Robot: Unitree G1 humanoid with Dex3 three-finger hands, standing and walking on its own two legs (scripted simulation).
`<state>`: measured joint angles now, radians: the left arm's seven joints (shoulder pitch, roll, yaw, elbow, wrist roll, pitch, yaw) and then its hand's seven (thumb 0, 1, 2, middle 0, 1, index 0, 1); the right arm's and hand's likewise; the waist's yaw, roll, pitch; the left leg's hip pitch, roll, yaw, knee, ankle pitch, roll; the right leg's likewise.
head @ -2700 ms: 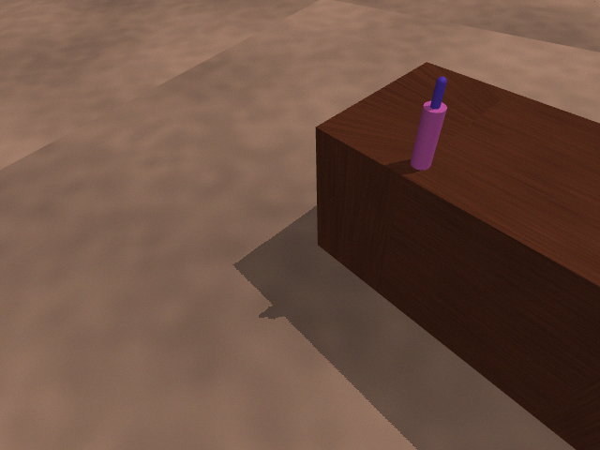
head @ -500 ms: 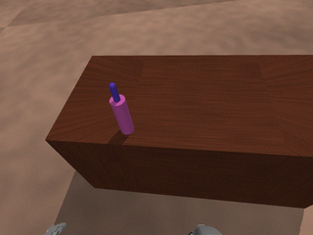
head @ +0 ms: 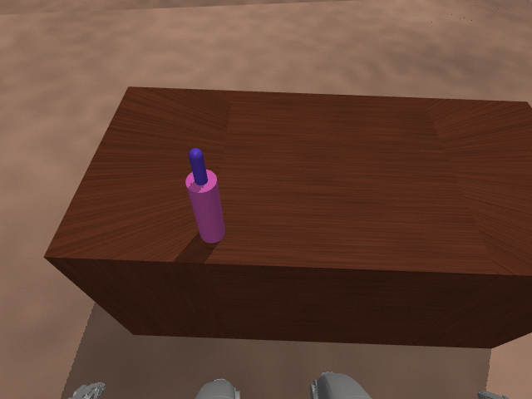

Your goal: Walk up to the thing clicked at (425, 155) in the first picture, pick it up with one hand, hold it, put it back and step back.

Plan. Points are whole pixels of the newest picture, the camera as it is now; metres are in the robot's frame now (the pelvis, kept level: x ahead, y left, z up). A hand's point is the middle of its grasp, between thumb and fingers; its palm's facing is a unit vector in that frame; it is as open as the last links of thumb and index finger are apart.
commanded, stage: walk up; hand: left
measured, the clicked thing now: (205, 197) +0.45 +0.17 -0.02
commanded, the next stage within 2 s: stand in 1.32 s
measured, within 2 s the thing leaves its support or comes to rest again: neither
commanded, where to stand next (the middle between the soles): +0.06 -0.04 m, yaw +0 degrees
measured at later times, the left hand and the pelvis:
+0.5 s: hand out of the picture +0.11 +0.23 -0.13, palm faces -0.05 -0.93 -0.36, open 7.4 cm; pelvis +0.00 -0.03 +0.01, yaw -3 degrees
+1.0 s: hand out of the picture +0.12 +0.22 -0.12, palm faces -0.03 -0.95 -0.32, open 7.4 cm; pelvis +0.01 -0.02 +0.03, yaw -3 degrees
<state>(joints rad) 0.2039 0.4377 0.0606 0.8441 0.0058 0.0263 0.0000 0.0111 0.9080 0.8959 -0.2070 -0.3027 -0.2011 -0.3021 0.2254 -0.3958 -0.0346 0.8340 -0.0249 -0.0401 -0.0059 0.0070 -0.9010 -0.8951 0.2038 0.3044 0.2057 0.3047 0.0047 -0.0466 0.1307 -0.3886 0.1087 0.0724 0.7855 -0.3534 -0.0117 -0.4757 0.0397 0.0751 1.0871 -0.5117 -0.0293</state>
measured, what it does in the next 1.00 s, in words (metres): steps on the spot: right foot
